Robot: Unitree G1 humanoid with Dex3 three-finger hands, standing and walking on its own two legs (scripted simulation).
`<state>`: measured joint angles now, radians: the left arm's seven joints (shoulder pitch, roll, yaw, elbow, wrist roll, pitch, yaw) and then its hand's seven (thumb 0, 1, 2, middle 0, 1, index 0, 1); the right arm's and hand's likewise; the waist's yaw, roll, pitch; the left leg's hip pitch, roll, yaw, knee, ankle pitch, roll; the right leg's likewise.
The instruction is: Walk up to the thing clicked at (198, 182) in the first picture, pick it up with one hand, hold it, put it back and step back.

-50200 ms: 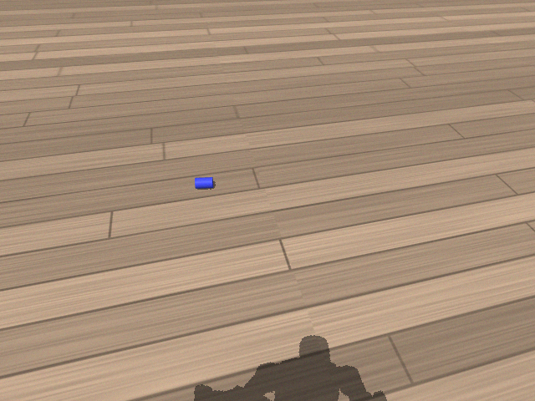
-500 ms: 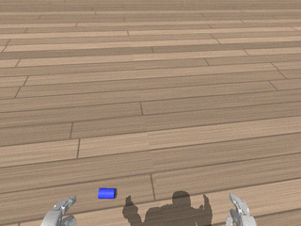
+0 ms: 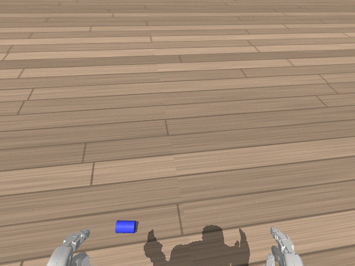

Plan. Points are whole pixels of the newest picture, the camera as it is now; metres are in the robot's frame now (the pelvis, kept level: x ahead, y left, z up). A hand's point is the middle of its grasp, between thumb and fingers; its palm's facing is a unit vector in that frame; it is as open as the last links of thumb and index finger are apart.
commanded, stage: home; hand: left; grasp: from above
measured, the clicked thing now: (125, 226) +0.48 +0.24 -0.68
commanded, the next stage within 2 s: stand in 0.08 s
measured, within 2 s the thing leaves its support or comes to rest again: neither
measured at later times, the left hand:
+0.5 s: hand out of the picture +0.11 +0.23 -0.10, palm faces +0.01 -0.94 -0.34, open 7.4 cm
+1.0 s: hand out of the picture +0.04 +0.24 -0.09, palm faces +0.02 -0.94 -0.34, open 7.4 cm
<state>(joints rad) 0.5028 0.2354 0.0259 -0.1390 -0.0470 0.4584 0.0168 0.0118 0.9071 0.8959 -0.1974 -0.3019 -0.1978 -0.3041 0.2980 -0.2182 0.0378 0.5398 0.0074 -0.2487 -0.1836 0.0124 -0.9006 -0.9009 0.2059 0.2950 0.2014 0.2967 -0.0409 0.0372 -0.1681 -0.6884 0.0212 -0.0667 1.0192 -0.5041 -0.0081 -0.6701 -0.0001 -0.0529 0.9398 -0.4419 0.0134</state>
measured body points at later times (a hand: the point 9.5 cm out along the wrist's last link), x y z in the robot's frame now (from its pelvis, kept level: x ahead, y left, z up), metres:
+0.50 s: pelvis +0.00 +0.00 +0.04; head +0.02 +0.01 +0.48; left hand +0.11 +0.28 -0.08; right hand +0.11 -0.28 -0.08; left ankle +0.00 +0.12 -0.68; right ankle +0.02 -0.13 -0.68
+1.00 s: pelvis +0.00 +0.00 +0.06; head -0.01 -0.01 +0.51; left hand +0.04 +0.28 -0.07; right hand +0.06 -0.28 -0.08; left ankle +0.00 +0.12 -0.68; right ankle +0.02 -0.13 -0.68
